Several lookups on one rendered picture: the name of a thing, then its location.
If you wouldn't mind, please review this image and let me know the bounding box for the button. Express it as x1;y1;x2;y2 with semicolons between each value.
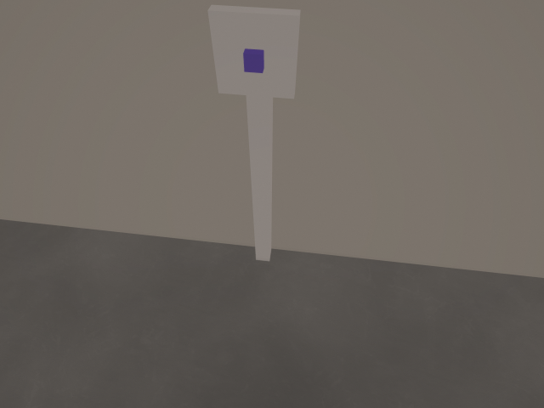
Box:
243;48;264;73

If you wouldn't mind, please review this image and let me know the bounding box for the panel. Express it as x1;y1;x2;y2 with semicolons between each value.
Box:
208;5;301;261

